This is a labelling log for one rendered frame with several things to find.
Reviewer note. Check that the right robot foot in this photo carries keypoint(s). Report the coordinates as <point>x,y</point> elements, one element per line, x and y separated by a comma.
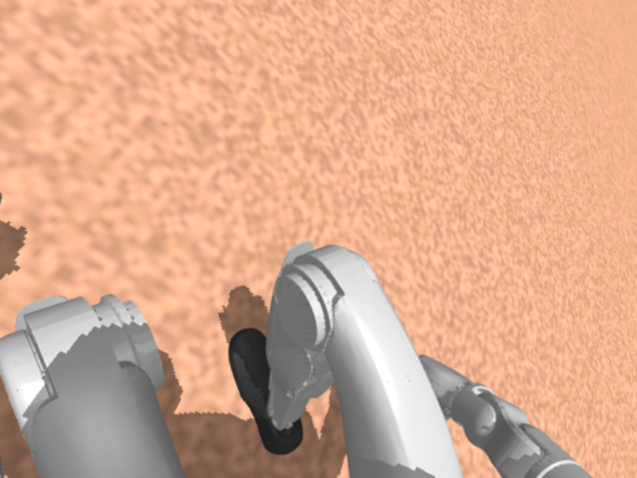
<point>248,361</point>

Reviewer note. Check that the right robot arm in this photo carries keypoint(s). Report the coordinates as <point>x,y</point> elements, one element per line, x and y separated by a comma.
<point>516,448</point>

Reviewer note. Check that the right robot hand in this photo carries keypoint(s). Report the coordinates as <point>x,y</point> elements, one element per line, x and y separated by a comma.
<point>445,381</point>

